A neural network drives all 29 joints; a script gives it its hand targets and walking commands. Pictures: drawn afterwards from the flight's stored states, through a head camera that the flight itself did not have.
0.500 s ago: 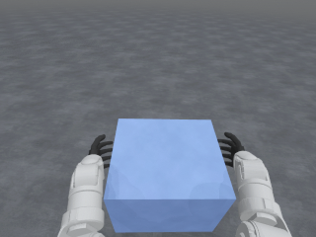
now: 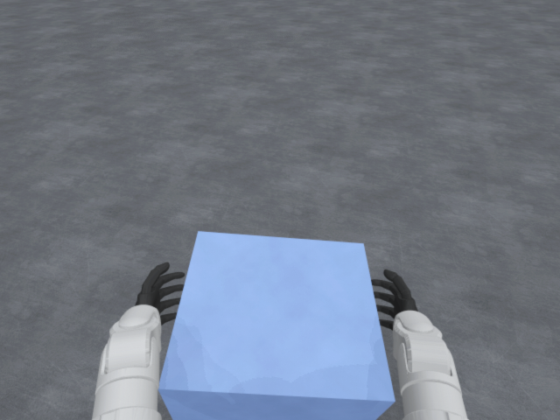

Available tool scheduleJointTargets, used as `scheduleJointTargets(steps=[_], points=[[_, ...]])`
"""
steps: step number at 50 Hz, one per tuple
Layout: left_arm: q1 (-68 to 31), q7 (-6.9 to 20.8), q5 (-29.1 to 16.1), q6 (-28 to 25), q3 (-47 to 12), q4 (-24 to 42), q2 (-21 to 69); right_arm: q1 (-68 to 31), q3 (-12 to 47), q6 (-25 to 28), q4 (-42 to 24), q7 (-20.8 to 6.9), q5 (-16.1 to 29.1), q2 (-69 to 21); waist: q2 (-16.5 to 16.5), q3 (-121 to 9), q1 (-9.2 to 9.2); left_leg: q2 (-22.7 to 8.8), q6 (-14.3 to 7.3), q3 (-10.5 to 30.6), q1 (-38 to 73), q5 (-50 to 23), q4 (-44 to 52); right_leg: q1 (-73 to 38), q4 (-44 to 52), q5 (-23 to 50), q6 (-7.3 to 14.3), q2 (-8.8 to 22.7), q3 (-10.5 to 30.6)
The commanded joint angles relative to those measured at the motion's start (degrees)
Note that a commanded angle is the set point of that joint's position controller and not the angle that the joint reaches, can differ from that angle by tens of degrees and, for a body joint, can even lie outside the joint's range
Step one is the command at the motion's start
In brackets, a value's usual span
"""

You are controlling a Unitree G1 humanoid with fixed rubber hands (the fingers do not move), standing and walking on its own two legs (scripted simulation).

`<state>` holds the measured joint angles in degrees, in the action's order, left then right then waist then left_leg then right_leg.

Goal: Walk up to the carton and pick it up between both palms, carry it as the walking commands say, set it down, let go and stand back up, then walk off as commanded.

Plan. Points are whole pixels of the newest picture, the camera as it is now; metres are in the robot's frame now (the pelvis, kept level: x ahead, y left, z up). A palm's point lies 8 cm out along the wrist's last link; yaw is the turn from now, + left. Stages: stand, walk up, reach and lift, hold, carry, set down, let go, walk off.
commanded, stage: set down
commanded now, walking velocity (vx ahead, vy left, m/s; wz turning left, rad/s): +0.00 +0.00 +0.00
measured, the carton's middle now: (274, 335) +0.29 +0.05 -0.10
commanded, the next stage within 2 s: none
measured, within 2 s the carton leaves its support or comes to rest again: neither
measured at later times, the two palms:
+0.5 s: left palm (163, 333) +0.27 +0.24 -0.08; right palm (385, 337) +0.31 -0.14 -0.09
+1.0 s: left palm (180, 339) +0.30 +0.24 -0.17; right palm (373, 339) +0.35 -0.14 -0.18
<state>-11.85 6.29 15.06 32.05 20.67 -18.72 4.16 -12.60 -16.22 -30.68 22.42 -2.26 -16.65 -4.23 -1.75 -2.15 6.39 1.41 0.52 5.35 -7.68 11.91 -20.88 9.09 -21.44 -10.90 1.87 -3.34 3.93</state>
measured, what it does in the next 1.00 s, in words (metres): lowers itself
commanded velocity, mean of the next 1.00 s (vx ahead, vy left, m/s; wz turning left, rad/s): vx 0.00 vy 0.00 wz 0.00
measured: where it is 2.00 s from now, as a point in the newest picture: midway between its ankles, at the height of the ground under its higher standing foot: outside the picture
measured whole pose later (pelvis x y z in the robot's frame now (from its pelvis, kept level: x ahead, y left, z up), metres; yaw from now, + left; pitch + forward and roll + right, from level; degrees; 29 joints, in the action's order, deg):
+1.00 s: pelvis -0.07 +0.00 -0.11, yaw -1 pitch +33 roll +1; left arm -34.3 6.6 11.6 20.8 29.6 -26.7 1.2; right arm -39.6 -22.0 -21.0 34.4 1.6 -13.2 0.3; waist 2.0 -7.4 5.5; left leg 3.0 1.4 3.8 -74.0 20.7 -61.5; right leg 75.5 -60.7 -18.3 0.7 -5.2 3.7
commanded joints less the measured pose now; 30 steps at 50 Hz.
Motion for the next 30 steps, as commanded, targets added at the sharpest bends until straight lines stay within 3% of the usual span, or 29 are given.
scheduleJointTargets(steps=[1, 2, 3, 5, 8, 9, 12, 13, 14, 15, 16, 17, 18, 20, 21, 22, 23, 24, 25, 26, 27, 28, 29, 30], points=[[-25.4, 13.7, -8.7, -3.2, -23.7, -2.8, 37.2, -27.3, 28.1, 3.4, 1.2, -14.4, 12.0, -47.6, 5.7, -10.6, 3.54, 3.0, -1.8, -3.2, -7.9, -11.4, -0.7, -6.1, -0.5, 11.3, -2.4, 0.3, 2.5], [-24.7, 13.2, -8.6, -3.6, -23.7, -1.0, 37.0, -24.9, 28.0, 3.7, 3.0, -14.6, 11.9, -47.6, 7.9, -10.5, 3.99, 2.8, -1.8, -2.9, -6.4, -13.4, -1.0, -4.1, -0.9, 13.0, -2.5, 0.0, 2.1], [-26.1, 13.3, -8.8, -4.3, -24.3, -3.2, 37.6, -26.8, 27.6, 4.9, 2.7, -14.3, 12.1, -47.3, 5.4, -11.2, 3.12, 2.9, -1.9, -2.9, -7.5, -12.0, -2.5, -2.3, -2.0, 11.6, -2.0, 0.6, 2.7], [-29.1, 12.8, -9.0, -6.0, -25.3, 0.3, 37.7, -28.8, 26.5, 6.8, 3.3, -14.4, 12.9, -46.4, 1.5, -14.5, 4.03, 2.9, -1.1, -3.0, -7.3, -17.0, -4.5, 0.8, -3.8, 14.5, -1.3, -0.2, 2.2], [-32.1, 12.6, -10.4, -8.3, -29.0, -0.4, 39.7, -29.9, 25.8, 9.8, 4.9, -13.9, 12.5, -46.6, -0.6, -21.5, 1.17, 2.9, -0.5, -2.6, -7.6, -18.5, -7.8, 4.0, -6.0, 14.9, -0.6, -0.9, 1.5], [-32.1, 12.4, -10.1, -8.5, -27.6, -1.4, 39.3, -28.8, 24.3, 9.8, 6.8, -13.7, 11.0, -45.7, -0.1, -20.6, 0.53, 2.8, -0.4, -2.7, -9.7, -18.3, -8.5, 5.0, -7.1, 14.7, -0.7, -1.2, 1.3], [-35.3, 12.2, -11.1, -11.1, -29.1, -2.6, 40.9, -32.9, 23.1, 12.5, 6.4, -13.7, 11.4, -44.1, -2.8, -27.8, -1.95, 3.0, 0.2, -2.7, -11.7, -18.4, -11.6, 8.7, -10.0, 15.1, -0.3, -1.7, 0.3], [-37.0, 12.0, -11.0, -11.3, -29.4, -2.2, 40.9, -31.6, 22.4, 12.4, 9.2, -13.9, 10.5, -44.4, -1.8, -27.1, -2.68, 3.0, 0.1, -2.4, -12.9, -16.5, -11.7, 10.6, -9.9, 12.7, -0.2, -1.7, 0.2], [-38.0, 12.2, -11.2, -12.0, -28.4, -2.6, 41.2, -34.8, 22.8, 12.9, 8.8, -14.1, 10.8, -45.5, 0.9, -29.5, -1.27, 2.7, -0.4, -2.7, -13.2, -14.3, -12.6, 10.9, -10.5, 10.4, -0.5, -1.9, 0.1], [-38.6, 12.0, -11.4, -12.5, -30.5, -1.9, 42.4, -34.5, 23.2, 13.2, 8.0, -14.4, 11.7, -46.5, -2.2, -32.0, -2.22, 2.7, 0.2, -2.8, -13.3, -16.2, -13.3, 12.7, -11.4, 11.9, -0.2, -1.9, -0.2], [-36.0, 11.5, -11.7, -12.6, -29.7, -3.2, 43.4, -34.8, 24.8, 13.3, 8.2, -14.7, 11.9, -46.0, 0.9, -31.3, -1.21, 2.6, 0.1, -2.3, -15.1, -17.4, -13.7, 11.9, -12.8, 12.4, -0.3, -2.2, -0.6], [-34.7, 11.9, -11.5, -12.8, -28.9, -6.4, 44.1, -38.5, 25.4, 13.8, 5.4, -14.7, 12.0, -44.3, 0.4, -34.6, -1.47, 2.7, 0.3, -2.8, -15.9, -16.9, -14.7, 13.5, -13.8, 11.8, -0.5, -2.1, -0.8], [-37.0, 11.4, -11.9, -13.4, -29.7, -4.3, 44.5, -36.7, 25.1, 14.0, 8.1, -15.3, 12.1, -46.0, 0.5, -36.9, -1.13, 2.6, 0.5, -2.5, -15.5, -19.3, -15.6, 15.1, -15.4, 13.0, -0.2, -3.0, -1.1], [-38.5, 11.5, -12.4, -13.9, -28.9, -4.7, 44.6, -39.7, 26.7, 14.2, 7.2, -15.4, 12.5, -44.5, 2.3, -37.2, -0.33, 2.7, 0.7, -2.6, -20.2, -19.2, -17.2, 16.2, -16.5, 13.9, -0.3, -2.4, -0.4], [-39.2, 11.2, -12.0, -13.3, -27.8, -6.6, 44.0, -42.4, 25.9, 14.0, 7.9, -15.7, 12.7, -43.6, 3.1, -36.1, -0.49, 2.3, 0.4, -2.5, -20.0, -15.3, -17.7, 19.8, -17.8, 9.0, -0.5, -2.7, -0.8], [-40.6, 11.2, -11.4, -13.4, -27.5, -6.1, 44.4, -45.0, 26.3, 14.2, 7.4, -16.3, 13.2, -44.5, 3.1, -38.6, 0.76, 2.5, 0.5, -2.7, -19.9, -14.5, -17.9, 21.1, -18.7, 7.7, -0.6, -2.9, -1.4], [-41.6, 11.5, -11.5, -13.2, -27.7, -5.9, 44.1, -41.2, 23.7, 13.5, 9.4, -16.0, 10.9, -45.0, 3.7, -38.7, -1.94, 2.7, 0.4, -2.3, -21.5, -13.1, -18.4, 21.3, -18.7, 7.5, -0.3, -2.7, -1.5], [-41.5, 11.8, -10.9, -12.6, -25.8, -8.7, 44.6, -44.9, 24.1, 13.4, 8.3, -16.2, 11.6, -44.6, 4.5, -37.4, -0.68, 2.7, 0.2, -2.7, -21.6, -10.4, -18.4, 24.4, -19.2, 3.8, -0.5, -2.7, -2.0], [-44.4, 12.0, -11.2, -12.4, -27.0, -6.7, 44.4, -42.4, 23.0, 12.5, 11.7, -16.3, 10.8, -46.8, 3.9, -38.4, -2.36, 2.5, 0.3, -3.0, -21.9, -9.8, -19.2, 25.5, -19.2, 3.6, -0.5, -2.7, -2.3], [-44.6, 12.1, -10.3, -12.1, -23.9, -7.8, 43.4, -44.4, 22.0, 12.0, 12.9, -16.7, 10.0, -46.2, 5.1, -37.1, -0.87, 2.5, 0.0, -2.8, -23.1, -7.4, -19.5, 27.9, -20.0, 0.6, -0.4, -2.6, -2.1], [-47.1, 11.9, -10.5, -11.8, -24.9, -6.3, 44.0, -44.9, 21.8, 11.7, 13.5, -17.4, 9.7, -47.0, 4.9, -38.9, -0.43, 2.8, 0.2, -3.0, -24.0, -6.0, -19.9, 28.2, -21.0, -0.5, -0.1, -3.1, -2.1], [-47.0, 12.1, -9.9, -11.6, -24.2, -7.9, 44.8, -47.5, 22.3, 12.0, 13.1, -17.7, 10.4, -46.5, 2.6, -37.8, 0.73, 2.9, 0.3, -3.1, -24.9, -5.0, -20.3, 30.7, -21.7, -1.9, 0.3, -2.7, -1.9], [-49.5, 12.5, -10.2, -11.8, -24.6, -6.3, 43.6, -48.2, 22.2, 11.8, 13.6, -18.0, 10.4, -47.8, 4.5, -38.7, 0.0, 2.5, 0.0, -3.1, -25.2, -4.6, -21.0, 31.2, -22.3, -2.4, -0.1, -2.7, -2.2], [-52.2, 13.0, -10.9, -11.7, -24.8, -6.6, 44.2, -50.2, 21.7, 12.0, 13.6, -17.9, 10.4, -47.2, 2.0, -40.4, -0.55, 2.8, 0.1, -3.4, -27.4, -2.4, -22.0, 31.5, -23.3, -3.5, 0.7, -2.6, -1.8]])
